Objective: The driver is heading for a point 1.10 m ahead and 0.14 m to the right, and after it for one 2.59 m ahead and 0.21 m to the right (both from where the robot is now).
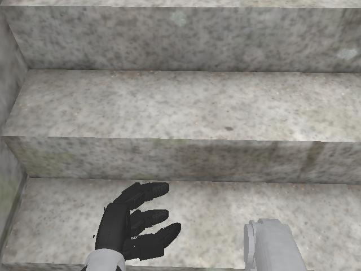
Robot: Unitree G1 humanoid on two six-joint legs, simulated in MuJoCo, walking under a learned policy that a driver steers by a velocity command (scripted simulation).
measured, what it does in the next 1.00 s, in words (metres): climbs: right foot 0.20 m higher, then left foot 0.20 m higher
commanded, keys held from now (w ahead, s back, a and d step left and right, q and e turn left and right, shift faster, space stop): w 1.00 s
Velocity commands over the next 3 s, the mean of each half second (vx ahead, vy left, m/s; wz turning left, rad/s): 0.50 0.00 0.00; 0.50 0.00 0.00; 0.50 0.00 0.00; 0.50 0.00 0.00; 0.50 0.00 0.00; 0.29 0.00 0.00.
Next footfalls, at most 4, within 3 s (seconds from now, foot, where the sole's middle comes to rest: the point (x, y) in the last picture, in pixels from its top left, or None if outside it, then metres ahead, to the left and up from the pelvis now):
0.08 right None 0.21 -0.14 -0.59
0.56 left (198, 219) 0.47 -0.02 -0.39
1.04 right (271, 104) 0.69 -0.21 -0.19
1.50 left None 0.95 -0.03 0.01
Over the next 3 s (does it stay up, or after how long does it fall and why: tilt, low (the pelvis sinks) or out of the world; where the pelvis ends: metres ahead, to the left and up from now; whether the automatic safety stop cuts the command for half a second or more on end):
stays up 1.46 -0.08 1.22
